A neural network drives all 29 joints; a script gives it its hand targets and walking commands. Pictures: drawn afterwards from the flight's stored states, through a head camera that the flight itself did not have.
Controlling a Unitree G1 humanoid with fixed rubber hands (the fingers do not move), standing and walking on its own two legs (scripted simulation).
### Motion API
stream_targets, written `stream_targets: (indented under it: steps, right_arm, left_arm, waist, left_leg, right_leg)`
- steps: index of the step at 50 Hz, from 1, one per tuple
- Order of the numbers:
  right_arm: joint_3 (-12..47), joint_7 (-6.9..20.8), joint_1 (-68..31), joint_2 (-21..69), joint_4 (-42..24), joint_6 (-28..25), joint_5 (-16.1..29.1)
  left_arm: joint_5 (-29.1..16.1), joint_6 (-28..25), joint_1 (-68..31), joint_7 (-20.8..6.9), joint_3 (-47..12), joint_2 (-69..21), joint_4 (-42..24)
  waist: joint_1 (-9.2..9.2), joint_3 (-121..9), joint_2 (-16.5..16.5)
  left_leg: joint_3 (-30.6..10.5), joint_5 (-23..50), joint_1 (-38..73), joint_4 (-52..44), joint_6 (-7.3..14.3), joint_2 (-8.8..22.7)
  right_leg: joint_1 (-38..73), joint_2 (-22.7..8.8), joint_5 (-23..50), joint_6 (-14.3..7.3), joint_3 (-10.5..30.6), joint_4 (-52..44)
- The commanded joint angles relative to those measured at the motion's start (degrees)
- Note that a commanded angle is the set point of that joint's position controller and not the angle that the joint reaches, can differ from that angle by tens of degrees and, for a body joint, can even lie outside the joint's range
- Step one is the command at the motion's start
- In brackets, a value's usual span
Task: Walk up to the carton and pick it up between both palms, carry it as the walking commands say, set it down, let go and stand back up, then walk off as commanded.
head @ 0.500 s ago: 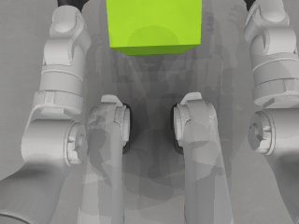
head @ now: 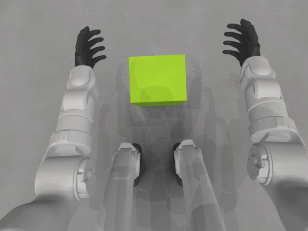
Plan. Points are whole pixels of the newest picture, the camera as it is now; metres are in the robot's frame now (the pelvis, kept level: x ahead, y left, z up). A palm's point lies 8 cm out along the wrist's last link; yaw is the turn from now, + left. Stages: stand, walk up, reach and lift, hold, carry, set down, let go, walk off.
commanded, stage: set down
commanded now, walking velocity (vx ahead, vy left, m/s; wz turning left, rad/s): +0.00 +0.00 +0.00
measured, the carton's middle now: (157, 85) +0.47 -0.02 -0.44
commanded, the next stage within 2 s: let go in 0.42 s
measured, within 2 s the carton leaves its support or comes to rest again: neither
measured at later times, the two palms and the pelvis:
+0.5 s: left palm (66, 64) +0.46 +0.16 -0.04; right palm (272, 51) +0.46 -0.24 -0.04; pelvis +0.03 +0.00 +0.10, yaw -1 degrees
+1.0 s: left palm out of the picture +0.31 +0.21 +0.09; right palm out of the picture +0.29 -0.23 +0.08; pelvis +0.09 +0.00 +0.17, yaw -2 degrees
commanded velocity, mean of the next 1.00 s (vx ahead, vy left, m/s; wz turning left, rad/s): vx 0.00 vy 0.00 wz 0.00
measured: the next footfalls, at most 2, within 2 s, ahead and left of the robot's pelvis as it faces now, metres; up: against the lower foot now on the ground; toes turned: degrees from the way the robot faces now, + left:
none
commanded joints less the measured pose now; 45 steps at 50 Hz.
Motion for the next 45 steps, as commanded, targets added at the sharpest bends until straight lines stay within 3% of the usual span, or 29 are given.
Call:
stream_targets:
  steps: [1, 2, 4, 5, 7, 9, 11, 12, 15, 16, 18, 19, 21, 22, 24, 26, 29, 30, 32, 33, 34, 35, 36, 37, 39, 41, 43, 45]
  right_arm:
    - [-1.9, 1.0, -12.8, -6.8, -8.5, -1.7, -0.6]
    - [-0.7, 1.4, -10.4, -6.1, -7.7, -1.8, -0.5]
    - [-1.8, 2.0, -9.6, -5.8, -6.1, -2.0, -1.6]
    - [-2.0, 2.4, -8.5, -5.8, -7.5, -2.4, -1.5]
    - [-4.1, 2.7, -10.1, -8.0, -10.5, -2.6, -2.1]
    - [-4.3, 3.1, -10.5, -7.6, -7.7, -2.4, -2.5]
    - [-4.7, 4.3, -4.7, -5.4, -2.0, -2.7, -3.9]
    - [-5.0, 4.8, -5.3, -5.4, -2.6, -3.5, -3.9]
    - [-5.4, 4.4, -3.8, -4.2, -0.6, -5.5, -5.5]
    - [-5.9, 4.3, -5.6, -4.1, -1.9, -5.7, -5.5]
    - [-5.8, 3.7, -1.5, -2.1, -3.1, -5.9, -6.7]
    - [-6.4, 3.5, -0.1, -3.4, -3.2, -6.0, -7.9]
    - [-5.6, 2.8, 3.1, -0.7, -5.9, -6.1, -8.5]
    - [-5.1, 2.5, 2.9, -0.2, -9.7, -6.1, -7.9]
    - [-5.7, 1.9, 7.2, -1.3, -12.1, -5.2, -9.4]
    - [-3.2, 1.4, 10.9, -1.4, -18.6, -4.2, -8.3]
    - [-0.8, 1.3, 23.1, -0.8, -24.2, -3.0, -7.9]
    - [-1.4, 1.6, 20.8, -2.4, -25.8, -3.1, -6.7]
    - [1.4, 1.9, 28.0, -0.8, -27.0, -4.0, -4.8]
    - [1.4, 1.9, 34.2, -1.5, -26.5, -4.2, -5.0]
    - [2.0, 1.9, 31.4, -1.1, -26.0, -4.8, -3.6]
    - [3.0, 1.9, 34.9, 0.5, -25.5, -5.0, -3.3]
    - [2.7, 2.0, 39.3, 0.2, -25.1, -5.7, -3.6]
    - [2.3, 2.1, 36.3, 0.2, -24.7, -6.3, -2.6]
    - [3.9, 2.4, 44.4, 2.7, -21.2, -7.0, -2.6]
    - [3.9, 3.0, 43.9, 3.2, -20.1, -7.4, -2.0]
    - [4.9, 2.4, 51.7, 2.6, -22.0, -8.4, -3.5]
    - [5.8, 1.9, 56.5, 3.2, -22.7, -9.3, -3.2]
  left_arm:
    - [0.8, -1.5, -8.5, -0.1, 0.3, 4.0, -7.5]
    - [0.8, -1.5, -6.5, -0.1, 0.2, 3.7, -7.5]
    - [1.7, -2.0, -5.6, -0.7, 0.6, 3.2, -6.4]
    - [2.0, -2.3, -4.9, -0.7, 0.2, 2.4, -8.9]
    - [2.0, -2.3, -5.9, -0.3, 0.7, 3.0, -13.0]
    - [3.3, -1.6, -5.4, -0.8, 0.5, 2.3, -7.9]
    - [4.6, -1.9, -2.2, -1.3, 0.3, 0.1, -5.0]
    - [4.8, -2.7, -2.7, -1.6, 0.8, -0.2, -6.6]
    - [6.7, -4.8, -0.2, -2.5, 2.6, 0.4, -4.2]
    - [7.2, -5.1, -1.0, -2.9, 2.8, 1.2, -5.6]
    - [8.2, -5.2, 0.6, -4.0, 3.5, 2.7, -4.8]
    - [8.9, -5.4, 2.7, -4.3, 3.3, 2.7, -4.9]
    - [9.2, -5.5, 4.1, -5.2, 2.1, 2.1, -6.3]
    - [9.7, -5.5, 4.9, -5.4, 2.6, 3.3, -8.0]
    - [9.9, -4.9, 8.3, -5.3, 0.5, 3.7, -10.6]
    - [8.5, -4.0, 13.1, -5.5, -1.2, 3.2, -13.9]
    - [6.1, -2.6, 23.5, -6.1, -4.6, 2.9, -20.2]
    - [5.4, -2.6, 20.3, -6.1, -4.0, 5.4, -23.2]
    - [5.1, -2.8, 28.7, -6.6, -5.1, 3.9, -21.9]
    - [5.1, -3.2, 34.2, -7.1, -5.2, 4.6, -22.1]
    - [3.6, -3.6, 30.9, -7.3, -4.9, 5.6, -22.2]
    - [4.2, -4.1, 36.3, -7.9, -5.4, 4.7, -19.4]
    - [4.2, -4.7, 39.6, -8.3, -4.9, 5.3, -18.5]
    - [4.0, -5.5, 37.2, -8.5, -5.2, 5.8, -18.8]
    - [3.8, -6.6, 42.9, -8.9, -6.6, 5.0, -16.8]
    - [3.0, -7.1, 42.0, -8.9, -7.2, 5.5, -15.0]
    - [3.5, -7.9, 51.8, -9.1, -8.6, 4.7, -13.7]
    - [2.9, -9.3, 54.7, -9.2, -9.5, 6.7, -16.1]
  waist:
    - [-0.64, -61.7, -6.3]
    - [0.32, -62.4, -6.8]
    - [0.52, -58.8, -6.7]
    - [0.67, -59.7, -6.0]
    - [-0.71, -62.0, -5.4]
    - [-0.36, -53.5, -5.3]
    - [-0.28, -48.5, -3.4]
    - [-0.28, -47.5, -3.1]
    - [-0.15, -48.9, -4.0]
    - [0.40, -50.6, -4.2]
    - [-1.38, -53.2, -4.6]
    - [-1.11, -54.8, -3.8]
    - [-1.28, -58.2, -3.0]
    - [-0.27, -60.0, -2.0]
    - [-1.05, -63.6, -1.2]
    - [-0.63, -67.6, -2.1]
    - [-1.93, -68.4, -2.9]
    - [-1.81, -65.9, -2.8]
    - [-1.21, -59.3, -3.0]
    - [-1.73, -57.9, -3.3]
    - [-1.01, -52.0, -3.9]
    - [-0.38, -46.9, -4.0]
    - [-1.25, -43.1, -5.4]
    - [-0.76, -38.1, -3.6]
    - [-0.24, -31.5, -2.0]
    - [-0.13, -23.6, -2.2]
    - [0.51, -22.7, -4.7]
    - [0.76, -24.9, -3.7]
  left_leg:
    - [4.4, 20.0, 32.4, -10.5, 0.4, -2.5]
    - [4.4, 21.4, 33.6, -11.2, 0.1, -2.3]
    - [4.2, 21.3, 33.0, -13.5, 0.0, -2.1]
    - [4.0, 23.4, 36.1, -15.7, -0.2, -2.0]
    - [3.5, 22.9, 38.3, -18.2, -0.1, -1.8]
    - [3.2, 19.0, 38.9, -21.3, -0.3, -0.9]
    - [2.4, 21.7, 41.4, -23.3, -0.6, -0.3]
    - [2.2, 21.8, 42.5, -24.2, -0.9, -0.2]
    - [2.0, 25.3, 39.5, -26.2, -0.8, -0.3]
    - [1.7, 26.5, 39.2, -26.1, -0.7, -0.4]
    - [1.8, 26.9, 39.7, -26.7, -0.9, -0.5]
    - [1.9, 29.1, 40.7, -26.7, -1.4, -0.5]
    - [1.7, 30.3, 42.8, -26.9, -1.5, -0.6]
    - [1.9, 30.9, 44.1, -26.8, -1.5, -0.7]
    - [1.8, 32.2, 49.0, -28.1, -1.4, -0.6]
    - [2.8, 32.6, 52.3, -28.9, -1.3, -0.3]
    - [3.2, 35.1, 57.3, -31.4, -0.6, -0.4]
    - [2.6, 34.6, 57.0, -31.9, -0.6, 0.1]
    - [1.5, 36.9, 63.1, -34.0, -0.2, 0.3]
    - [1.9, 37.2, 63.8, -34.7, -0.4, 0.4]
    - [2.1, 31.9, 58.5, -36.2, -0.3, -0.1]
    - [2.3, 28.5, 57.9, -38.5, 0.2, -0.1]
    - [1.7, 29.1, 58.8, -39.7, 0.2, 0.1]
    - [1.5, 27.7, 58.4, -40.8, 0.0, 0.3]
    - [1.5, 26.4, 64.0, -43.0, -0.2, 0.7]
    - [1.7, 17.7, 65.6, -45.5, 0.2, 1.1]
    - [1.0, 21.3, 70.8, -47.3, 0.0, 1.0]
    - [1.1, 26.2, 75.3, -47.9, 0.0, 0.4]
  right_leg:
    - [40.8, 1.0, 27.2, 2.9, -4.0, -12.9]
    - [42.9, 0.7, 28.8, 2.7, -3.9, -14.1]
    - [43.5, 0.2, 29.2, 2.6, -3.1, -16.7]
    - [45.0, 0.4, 30.3, 2.5, -3.4, -18.3]
    - [46.8, 0.5, 31.6, 2.0, -3.4, -19.6]
    - [43.6, 0.4, 23.8, 1.9, -3.3, -24.4]
    - [39.5, 0.2, 25.1, 1.5, -3.7, -26.4]
    - [39.1, 0.2, 24.7, 1.3, -3.5, -27.9]
    - [45.9, -0.1, 33.8, 1.5, -1.9, -29.1]
    - [46.9, -0.5, 35.7, 1.5, -1.7, -29.0]
    - [51.5, -0.4, 40.5, 2.3, -2.5, -28.9]
    - [51.8, -0.9, 42.7, 1.9, -2.1, -28.9]
    - [54.9, -0.9, 44.8, 2.2, -2.5, -28.8]
    - [56.5, -0.9, 46.0, 2.2, -1.9, -29.0]
    - [58.7, -0.8, 44.6, 2.4, -2.8, -29.1]
    - [64.8, -0.5, 46.3, 2.4, -2.6, -29.9]
    - [72.0, 0.0, 48.7, 2.6, -3.2, -31.7]
    - [71.5, 0.0, 47.6, 2.4, -3.0, -32.1]
    - [70.5, 0.5, 44.6, 2.5, -3.1, -35.3]
    - [73.8, 0.2, 46.6, 2.4, -2.5, -36.3]
    - [75.1, -0.5, 44.0, 2.1, -1.6, -37.7]
    - [77.5, -0.8, 42.1, 2.5, -1.4, -38.7]
    - [76.9, -0.6, 41.4, 2.7, -1.6, -40.0]
    - [75.1, -0.9, 39.6, 2.4, -1.4, -41.2]
    - [72.8, -1.0, 34.3, 2.0, -1.9, -44.3]
    - [69.0, -1.7, 23.6, 1.9, -2.3, -47.2]
    - [74.9, -1.5, 27.9, 1.8, -2.4, -48.5]
    - [78.8, -1.7, 33.3, 1.6, -1.7, -49.0]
